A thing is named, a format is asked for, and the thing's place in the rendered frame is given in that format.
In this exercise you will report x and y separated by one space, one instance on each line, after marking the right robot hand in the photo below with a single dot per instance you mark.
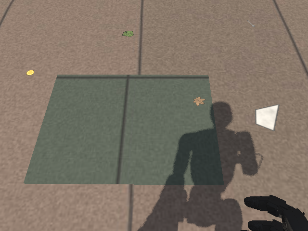
292 218

